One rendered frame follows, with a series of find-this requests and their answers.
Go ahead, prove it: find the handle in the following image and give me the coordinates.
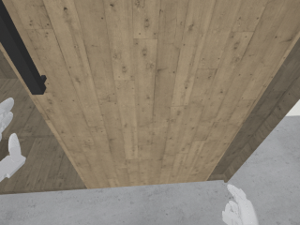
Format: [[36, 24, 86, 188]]
[[0, 0, 47, 95], [281, 47, 300, 80]]

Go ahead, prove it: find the left robot hand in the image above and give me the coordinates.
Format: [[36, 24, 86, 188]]
[[0, 97, 26, 182]]

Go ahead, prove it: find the right robot hand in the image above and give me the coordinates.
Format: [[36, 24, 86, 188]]
[[222, 184, 260, 225]]

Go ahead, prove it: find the wardrobe door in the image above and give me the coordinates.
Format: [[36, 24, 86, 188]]
[[211, 38, 300, 175], [0, 0, 300, 189]]

